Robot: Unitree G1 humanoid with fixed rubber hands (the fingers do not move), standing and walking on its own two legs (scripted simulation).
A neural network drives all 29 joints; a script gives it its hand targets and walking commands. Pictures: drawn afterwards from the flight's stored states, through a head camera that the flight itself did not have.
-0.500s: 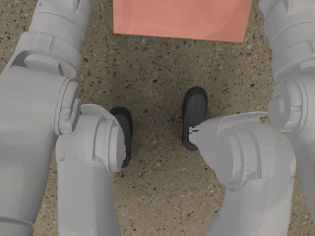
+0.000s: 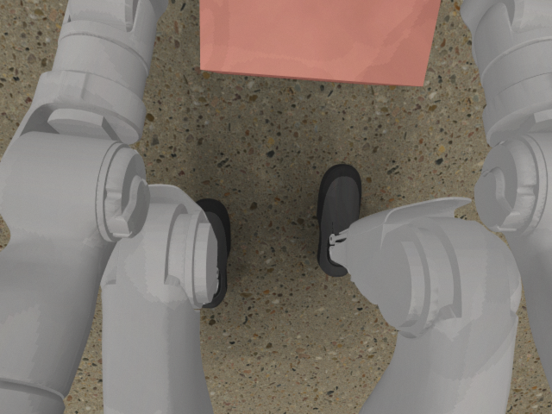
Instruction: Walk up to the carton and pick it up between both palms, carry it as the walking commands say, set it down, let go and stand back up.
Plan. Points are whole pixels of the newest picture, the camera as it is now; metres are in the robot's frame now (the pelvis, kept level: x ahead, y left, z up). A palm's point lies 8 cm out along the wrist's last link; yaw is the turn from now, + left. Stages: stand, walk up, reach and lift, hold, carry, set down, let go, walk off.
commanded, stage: reach and lift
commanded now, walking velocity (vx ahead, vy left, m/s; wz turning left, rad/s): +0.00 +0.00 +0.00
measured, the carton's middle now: out of the picture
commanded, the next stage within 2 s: none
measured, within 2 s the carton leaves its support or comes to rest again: leaves its support in 0.24 s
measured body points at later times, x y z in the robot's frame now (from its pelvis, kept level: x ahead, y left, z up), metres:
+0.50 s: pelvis +0.00 +0.00 +0.02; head +0.36 -0.02 +0.29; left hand +0.58 +0.12 -0.12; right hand +0.55 -0.19 -0.14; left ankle +0.09 +0.11 -0.31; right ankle +0.15 -0.12 -0.31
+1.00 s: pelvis +0.01 +0.00 +0.05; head +0.36 -0.01 +0.34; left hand +0.57 +0.12 -0.08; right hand +0.55 -0.19 -0.08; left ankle +0.09 +0.11 -0.31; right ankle +0.15 -0.12 -0.31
